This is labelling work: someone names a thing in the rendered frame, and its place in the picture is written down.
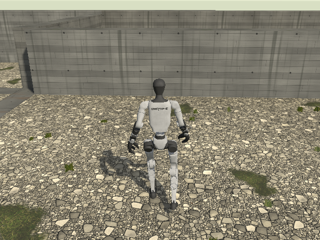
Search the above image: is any left robot forearm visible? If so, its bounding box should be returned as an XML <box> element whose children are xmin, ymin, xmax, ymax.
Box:
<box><xmin>129</xmin><ymin>121</ymin><xmax>140</xmax><ymax>144</ymax></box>

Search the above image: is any robot right foot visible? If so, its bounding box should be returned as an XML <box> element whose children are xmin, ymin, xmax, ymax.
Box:
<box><xmin>170</xmin><ymin>201</ymin><xmax>178</xmax><ymax>210</ymax></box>

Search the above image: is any robot left hand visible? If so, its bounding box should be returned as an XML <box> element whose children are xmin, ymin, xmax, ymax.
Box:
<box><xmin>127</xmin><ymin>142</ymin><xmax>139</xmax><ymax>154</ymax></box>

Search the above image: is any robot left upper arm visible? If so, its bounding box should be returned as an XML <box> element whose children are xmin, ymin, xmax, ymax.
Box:
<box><xmin>135</xmin><ymin>100</ymin><xmax>149</xmax><ymax>129</ymax></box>

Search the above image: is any robot right hand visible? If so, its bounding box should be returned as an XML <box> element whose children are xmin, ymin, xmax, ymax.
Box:
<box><xmin>178</xmin><ymin>133</ymin><xmax>190</xmax><ymax>143</ymax></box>

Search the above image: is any robot right upper arm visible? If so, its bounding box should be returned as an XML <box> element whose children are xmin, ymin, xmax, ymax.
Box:
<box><xmin>170</xmin><ymin>100</ymin><xmax>185</xmax><ymax>127</ymax></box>

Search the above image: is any left robot thigh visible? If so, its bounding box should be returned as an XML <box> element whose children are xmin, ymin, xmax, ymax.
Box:
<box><xmin>143</xmin><ymin>139</ymin><xmax>156</xmax><ymax>169</ymax></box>

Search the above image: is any right robot forearm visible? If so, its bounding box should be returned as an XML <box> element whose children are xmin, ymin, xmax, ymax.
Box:
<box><xmin>179</xmin><ymin>119</ymin><xmax>189</xmax><ymax>136</ymax></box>

